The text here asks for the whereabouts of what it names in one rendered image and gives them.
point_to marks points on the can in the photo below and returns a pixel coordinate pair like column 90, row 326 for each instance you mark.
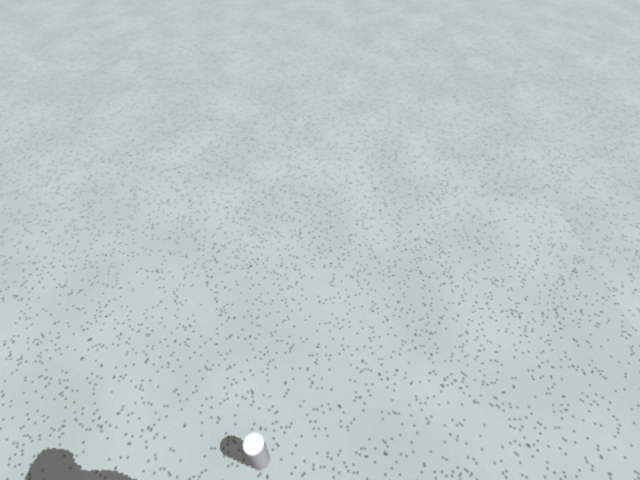
column 256, row 451

